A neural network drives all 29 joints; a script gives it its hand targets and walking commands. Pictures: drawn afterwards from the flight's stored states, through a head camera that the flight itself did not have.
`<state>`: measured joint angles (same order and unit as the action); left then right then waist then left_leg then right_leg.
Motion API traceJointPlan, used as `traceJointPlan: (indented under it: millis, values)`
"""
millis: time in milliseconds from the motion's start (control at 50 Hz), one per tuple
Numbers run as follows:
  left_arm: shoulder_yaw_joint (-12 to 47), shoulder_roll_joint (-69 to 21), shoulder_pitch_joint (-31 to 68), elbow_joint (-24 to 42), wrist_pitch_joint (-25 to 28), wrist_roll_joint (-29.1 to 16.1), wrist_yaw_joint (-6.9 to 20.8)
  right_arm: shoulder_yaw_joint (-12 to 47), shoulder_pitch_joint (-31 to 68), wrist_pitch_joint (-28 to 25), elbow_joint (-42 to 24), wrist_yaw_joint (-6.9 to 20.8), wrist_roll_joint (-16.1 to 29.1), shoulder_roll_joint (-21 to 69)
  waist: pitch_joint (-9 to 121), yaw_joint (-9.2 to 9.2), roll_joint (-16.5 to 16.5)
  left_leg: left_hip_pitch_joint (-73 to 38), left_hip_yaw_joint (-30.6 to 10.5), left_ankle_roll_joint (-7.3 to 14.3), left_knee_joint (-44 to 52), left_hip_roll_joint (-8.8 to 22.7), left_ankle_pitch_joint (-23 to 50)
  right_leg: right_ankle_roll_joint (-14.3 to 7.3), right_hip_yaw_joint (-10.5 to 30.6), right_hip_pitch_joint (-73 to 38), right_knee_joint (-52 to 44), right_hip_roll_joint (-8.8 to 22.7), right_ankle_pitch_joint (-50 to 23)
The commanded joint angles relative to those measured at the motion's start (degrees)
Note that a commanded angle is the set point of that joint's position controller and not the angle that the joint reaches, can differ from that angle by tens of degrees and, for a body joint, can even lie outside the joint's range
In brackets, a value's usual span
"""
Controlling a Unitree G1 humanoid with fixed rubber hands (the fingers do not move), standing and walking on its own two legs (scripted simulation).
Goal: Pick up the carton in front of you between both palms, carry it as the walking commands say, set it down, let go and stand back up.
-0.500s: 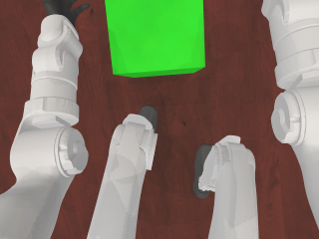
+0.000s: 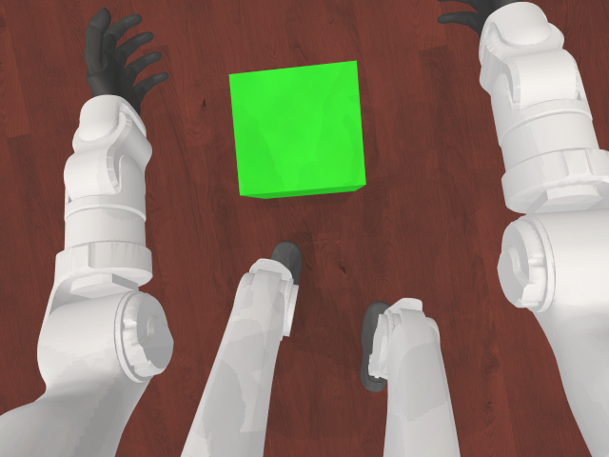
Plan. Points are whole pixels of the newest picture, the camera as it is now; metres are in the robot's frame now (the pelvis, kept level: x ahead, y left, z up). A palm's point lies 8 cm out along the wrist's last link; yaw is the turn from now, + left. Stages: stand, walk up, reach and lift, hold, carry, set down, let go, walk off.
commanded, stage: set down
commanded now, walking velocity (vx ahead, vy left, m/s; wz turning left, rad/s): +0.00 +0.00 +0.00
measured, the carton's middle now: (302, 142) +0.49 +0.13 -0.45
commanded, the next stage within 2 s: let go in 0.12 s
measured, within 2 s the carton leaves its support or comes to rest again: neither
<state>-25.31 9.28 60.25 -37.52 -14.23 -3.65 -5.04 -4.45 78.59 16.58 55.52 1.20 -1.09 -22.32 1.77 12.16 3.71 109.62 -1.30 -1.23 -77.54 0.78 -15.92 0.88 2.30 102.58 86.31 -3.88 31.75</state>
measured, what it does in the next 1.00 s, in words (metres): rises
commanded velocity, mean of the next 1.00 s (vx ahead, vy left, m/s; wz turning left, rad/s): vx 0.00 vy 0.00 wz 0.00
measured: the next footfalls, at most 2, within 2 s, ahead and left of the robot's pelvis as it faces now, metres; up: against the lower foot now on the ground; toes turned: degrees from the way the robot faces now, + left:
none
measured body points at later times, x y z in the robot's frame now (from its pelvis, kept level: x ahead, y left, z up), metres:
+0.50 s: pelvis +0.04 +0.02 +0.13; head +0.29 +0.03 +0.50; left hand +0.39 +0.28 +0.02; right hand +0.48 -0.11 +0.01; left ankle +0.14 +0.13 -0.54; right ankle +0.04 -0.12 -0.54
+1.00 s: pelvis +0.10 +0.02 +0.20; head +0.19 +0.01 +0.64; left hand +0.26 +0.26 +0.12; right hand +0.35 -0.18 +0.10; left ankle +0.14 +0.13 -0.54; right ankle +0.04 -0.12 -0.54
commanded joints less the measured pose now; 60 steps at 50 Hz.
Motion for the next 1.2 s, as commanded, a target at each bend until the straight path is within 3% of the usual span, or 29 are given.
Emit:
traceJointPlan:
  millis: [0,80,180,340,420,480,560,640,780,860,1020,1180]
  values:
    - [-0.95,6.78,8.91,6.81,1.18,1.18,0.54,-1.43,15.91,-1.32,-5.92,0.57,-0.66,-4.62,60.94,4.18,6.67,-53.77,7.11,-1.94,4.96,-3.78,24.67,1.09,-4.01,-19.59,-14.53,-3.58,-12.87]
    - [-1.66,5.84,7.60,6.27,1.56,2.49,1.25,-2.39,14.67,-1.74,-4.70,1.23,-1.60,-3.84,57.64,4.15,6.60,-55.13,7.18,-1.91,9.20,-3.67,24.62,1.26,-3.43,-22.90,-19.06,-3.25,-13.99]
    - [-1.31,4.06,2.72,6.68,2.52,4.99,3.06,-5.30,8.42,-2.67,-4.69,0.86,-4.73,-1.25,58.23,2.66,5.55,-60.59,7.02,-1.81,13.52,-3.59,26.72,1.56,-2.98,-27.79,-24.42,-3.15,-17.67]
    - [3.43,5.05,-15.28,11.63,5.26,9.31,8.33,-9.18,-14.63,-5.26,-18.30,-5.84,-9.08,9.58,61.74,0.44,2.60,-78.10,5.29,0.04,20.37,-3.81,35.19,2.87,-2.59,-37.64,-33.91,-3.74,-26.65]
    - [6.66,6.81,-24.26,14.03,6.39,9.50,10.86,-8.90,-24.72,-6.75,-26.88,-8.94,-8.81,13.06,52.76,-0.69,0.78,-83.22,4.24,0.88,25.08,-3.34,29.87,2.98,-2.35,-40.43,-39.67,-3.02,-21.85]
    - [9.88,7.10,-31.20,14.43,7.27,8.28,12.14,-7.94,-32.14,-7.93,-29.68,-9.69,-7.78,14.25,44.62,-1.79,-0.29,-85.87,3.35,1.11,29.02,-2.62,23.34,2.43,-2.48,-42.33,-43.71,-2.32,-15.76]
    - [14.54,6.91,-40.70,14.53,9.08,5.87,12.78,-6.73,-42.26,-10.27,-29.33,-8.77,-5.92,14.13,36.41,-2.81,-2.02,-91.51,1.84,0.98,34.41,-1.81,16.56,1.47,-2.85,-45.23,-47.05,-1.59,-10.98]
    - [18.43,6.61,-49.87,16.38,10.98,4.33,12.14,-6.24,-51.62,-13.05,-27.89,-6.89,-4.56,12.63,30.79,-3.71,-4.21,-99.34,-0.79,0.13,38.83,-1.22,14.36,0.45,-3.15,-47.95,-49.06,-1.21,-9.42]
    - [22.72,6.06,-63.26,21.70,12.84,3.55,9.93,-5.21,-65.82,-16.56,-26.59,-4.51,-3.37,10.42,22.28,-5.47,-7.21,-109.91,-2.51,-0.87,42.85,-1.58,22.45,-1.20,-2.77,-56.36,-54.07,-0.39,-12.01]
    - [23.56,6.64,-68.18,23.03,13.07,2.86,9.05,-4.18,-72.17,-17.48,-26.71,-3.60,-2.85,9.18,16.77,-7.14,-5.94,-111.27,-1.48,-0.91,44.83,-2.14,25.79,-1.58,-2.54,-64.10,-58.28,0.23,-14.82]
    - [22.68,7.85,-71.37,20.80,12.61,2.38,9.14,-1.48,-81.69,-16.95,-29.79,-1.21,-1.77,8.60,6.77,-10.34,-0.38,-112.86,0.67,-0.32,49.11,-3.61,23.58,-0.40,-1.62,-76.08,-65.13,2.33,-23.26]
    - [20.77,8.95,-74.17,18.74,11.02,3.89,8.66,1.12,-87.84,-14.88,-34.63,1.25,0.65,7.32,1.58,-10.75,-1.21,-115.98,1.42,0.17,51.75,-4.92,24.17,0.20,-0.10,-81.83,-68.36,3.69,-32.35]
